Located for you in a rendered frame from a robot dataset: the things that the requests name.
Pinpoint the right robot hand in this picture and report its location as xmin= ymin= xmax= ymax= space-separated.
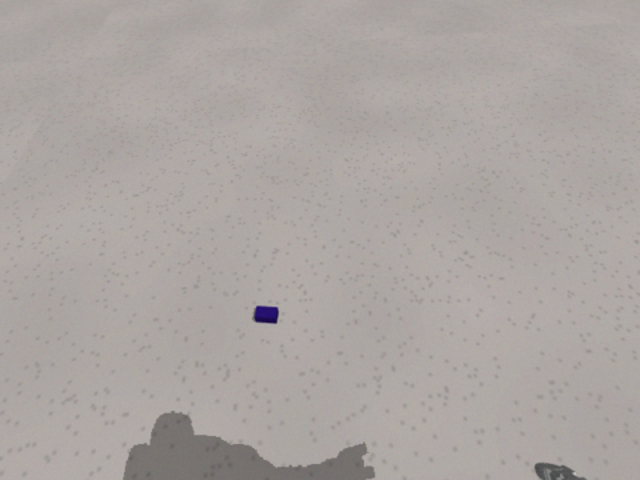
xmin=535 ymin=463 xmax=587 ymax=480

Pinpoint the small box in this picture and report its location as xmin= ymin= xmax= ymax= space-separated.
xmin=254 ymin=306 xmax=279 ymax=324

